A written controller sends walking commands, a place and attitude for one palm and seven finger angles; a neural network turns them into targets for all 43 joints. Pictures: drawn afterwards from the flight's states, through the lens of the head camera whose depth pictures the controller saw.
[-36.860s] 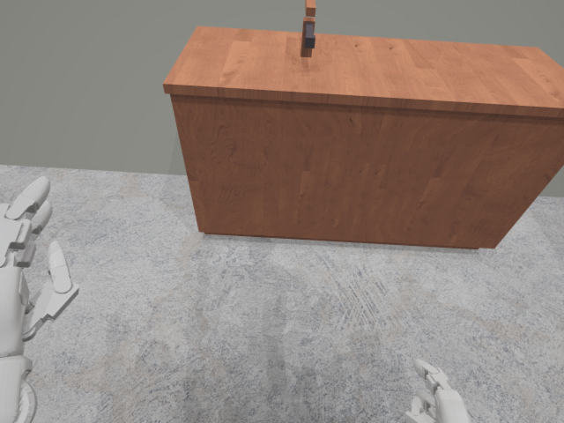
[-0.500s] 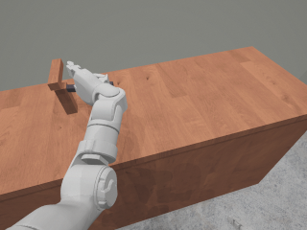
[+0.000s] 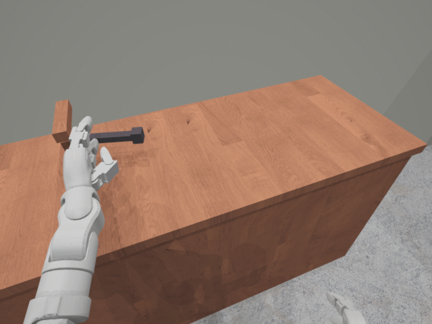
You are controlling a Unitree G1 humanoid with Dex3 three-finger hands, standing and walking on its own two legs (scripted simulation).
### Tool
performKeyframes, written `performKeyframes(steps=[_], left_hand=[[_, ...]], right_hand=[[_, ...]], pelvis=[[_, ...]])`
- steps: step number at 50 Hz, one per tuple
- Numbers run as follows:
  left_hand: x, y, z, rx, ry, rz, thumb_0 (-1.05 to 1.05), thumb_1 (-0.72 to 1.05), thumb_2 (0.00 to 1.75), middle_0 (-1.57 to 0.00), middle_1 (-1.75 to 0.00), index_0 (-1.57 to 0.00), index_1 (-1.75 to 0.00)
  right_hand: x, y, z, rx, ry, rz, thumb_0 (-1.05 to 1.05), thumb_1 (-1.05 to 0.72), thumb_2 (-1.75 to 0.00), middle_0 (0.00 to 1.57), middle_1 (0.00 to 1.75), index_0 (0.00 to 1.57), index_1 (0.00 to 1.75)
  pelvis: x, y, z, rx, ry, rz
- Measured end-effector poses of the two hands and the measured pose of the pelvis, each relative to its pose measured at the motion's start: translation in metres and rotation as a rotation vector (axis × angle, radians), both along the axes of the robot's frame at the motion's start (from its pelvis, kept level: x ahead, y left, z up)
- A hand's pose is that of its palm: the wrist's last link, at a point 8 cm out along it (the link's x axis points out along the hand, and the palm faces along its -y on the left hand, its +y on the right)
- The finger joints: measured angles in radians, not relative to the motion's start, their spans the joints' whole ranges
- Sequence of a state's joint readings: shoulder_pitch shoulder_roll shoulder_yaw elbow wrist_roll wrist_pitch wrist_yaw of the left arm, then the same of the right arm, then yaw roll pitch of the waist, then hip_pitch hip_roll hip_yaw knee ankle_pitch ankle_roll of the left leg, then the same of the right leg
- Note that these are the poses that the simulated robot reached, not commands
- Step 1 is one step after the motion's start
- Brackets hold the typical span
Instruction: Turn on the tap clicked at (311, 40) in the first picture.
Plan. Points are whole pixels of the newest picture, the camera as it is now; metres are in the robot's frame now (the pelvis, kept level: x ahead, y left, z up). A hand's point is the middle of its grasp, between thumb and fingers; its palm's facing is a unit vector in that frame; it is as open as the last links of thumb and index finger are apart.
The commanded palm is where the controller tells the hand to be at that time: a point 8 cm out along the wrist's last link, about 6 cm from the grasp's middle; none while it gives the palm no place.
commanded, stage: draw the hand back beside the body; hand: left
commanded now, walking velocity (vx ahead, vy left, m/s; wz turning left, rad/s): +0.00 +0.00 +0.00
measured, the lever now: (137, 135) +0.50 +0.21 +0.10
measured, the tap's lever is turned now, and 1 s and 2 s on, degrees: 74 74 74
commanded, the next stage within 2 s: step back with the hand held close in 1.12 s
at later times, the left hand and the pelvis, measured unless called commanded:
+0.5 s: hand (54, 209) +0.24 +0.25 +0.17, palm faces +0.32 -0.92 -0.24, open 7.5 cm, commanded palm +0.20 +0.29 +0.17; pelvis -0.01 +0.03 +0.00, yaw +2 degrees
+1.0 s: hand (5, 249) +0.18 +0.29 +0.16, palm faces +0.47 -0.82 -0.33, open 7.4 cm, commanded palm +0.14 +0.32 +0.17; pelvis +0.00 +0.03 +0.00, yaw +3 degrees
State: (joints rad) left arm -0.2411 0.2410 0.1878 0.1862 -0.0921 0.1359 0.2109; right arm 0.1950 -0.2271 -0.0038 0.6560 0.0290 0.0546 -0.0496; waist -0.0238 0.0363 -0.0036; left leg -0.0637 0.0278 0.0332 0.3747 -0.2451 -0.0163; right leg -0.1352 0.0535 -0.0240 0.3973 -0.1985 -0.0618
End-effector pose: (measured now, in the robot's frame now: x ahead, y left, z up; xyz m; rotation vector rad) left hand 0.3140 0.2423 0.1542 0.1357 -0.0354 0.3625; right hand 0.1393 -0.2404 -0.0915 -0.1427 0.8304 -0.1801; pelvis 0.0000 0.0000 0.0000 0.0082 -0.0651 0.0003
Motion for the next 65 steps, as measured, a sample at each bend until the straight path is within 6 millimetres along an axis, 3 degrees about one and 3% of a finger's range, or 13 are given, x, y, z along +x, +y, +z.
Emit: performKeyframes(steps=[5, 9, 15, 20, 28, 38, 46, 58, 65], left_hand=[[-0.045, 0.017, 0.025, 0.123, -0.141, -0.041, 0.02, 0.9, 0.9, -0.17, -0.19, -0.17, -0.2], [-0.06, 0.012, 0.043, 0.158, -0.241, -0.1, 0.02, 0.9, 0.9, -0.17, -0.21, -0.17, -0.21], [-0.066, 0.007, 0.024, 0.131, -0.197, -0.176, 0.01, 0.9, 0.9, -0.18, -0.22, -0.18, -0.23], [-0.084, 0.026, 0.009, 0.135, -0.137, -0.151, 0.01, 0.89, 0.9, -0.19, -0.24, -0.19, -0.24], [-0.123, 0.062, 0.026, 0.201, -0.192, -0.031, 0.02, 0.89, 0.9, -0.2, -0.26, -0.19, -0.27], [-0.147, 0.071, 0.013, 0.228, -0.115, -0.001, 0.01, 0.89, 0.9, -0.21, -0.29, -0.2, -0.29], [-0.176, 0.084, 0.02, 0.291, -0.092, 0.082, 0.02, 0.89, 0.9, -0.21, -0.3, -0.21, -0.3], [-0.169, 0.069, 0.013, 0.254, -0.087, 0.077, 0.02, 0.89, 0.9, -0.21, -0.3, -0.2, -0.3], [-0.168, 0.065, 0.022, 0.297, -0.107, 0.059, 0.02, 0.89, 0.9, -0.21, -0.3, -0.21, -0.3]], right_hand=[[0.009, 0.01, 0.004, -0.032, -0.036, 0.094, 0.01, -0.91, -0.9, 0.2, 0.3, 0.2, 0.3], [0.022, 0.029, 0.008, -0.027, -0.06, 0.153, 0.01, -0.91, -0.9, 0.2, 0.3, 0.2, 0.3], [0.033, 0.059, 0.021, 0.025, -0.124, 0.156, 0.01, -0.91, -0.9, 0.2, 0.3, 0.2, 0.3], [0.032, 0.072, 0.024, 0.038, -0.138, 0.157, 0.01, -0.9, -0.9, 0.2, 0.3, 0.2, 0.3], [0.028, 0.076, 0.014, 0.014, -0.082, 0.199, 0.01, -0.9, -0.9, 0.21, 0.3, 0.2, 0.3], [0.039, 0.071, 0.017, -0.004, -0.102, 0.195, 0.01, -0.9, -0.9, 0.2, 0.3, 0.2, 0.3], [0.051, 0.067, 0.021, -0.011, -0.141, 0.209, 0.01, -0.9, -0.9, 0.2, 0.3, 0.2, 0.3], [0.053, 0.064, 0.02, -0.001, -0.156, 0.214, 0.01, -0.9, -0.9, 0.2, 0.3, 0.2, 0.3], [0.047, 0.055, 0.017, -0.001, -0.146, 0.194, 0.01, -0.9, -0.9, 0.2, 0.3, 0.2, 0.3]], pelvis=[[-0.01, 0.008, 0.002, -0.006, -0.028, 0.025], [-0.018, 0.015, 0.003, -0.006, -0.037, 0.041], [-0.021, 0.022, 0.004, -0.006, -0.04, 0.025], [-0.018, 0.028, 0.005, -0.011, -0.048, 0.015], [-0.012, 0.037, 0.004, -0.015, -0.056, 0.034], [-0.005, 0.038, 0.004, -0.017, -0.045, 0.035], [-0.001, 0.035, 0.003, -0.02, -0.045, 0.043], [-0.005, 0.024, 0.002, -0.015, -0.044, 0.05], [-0.005, 0.02, 0.002, -0.02, -0.031, 0.046]])
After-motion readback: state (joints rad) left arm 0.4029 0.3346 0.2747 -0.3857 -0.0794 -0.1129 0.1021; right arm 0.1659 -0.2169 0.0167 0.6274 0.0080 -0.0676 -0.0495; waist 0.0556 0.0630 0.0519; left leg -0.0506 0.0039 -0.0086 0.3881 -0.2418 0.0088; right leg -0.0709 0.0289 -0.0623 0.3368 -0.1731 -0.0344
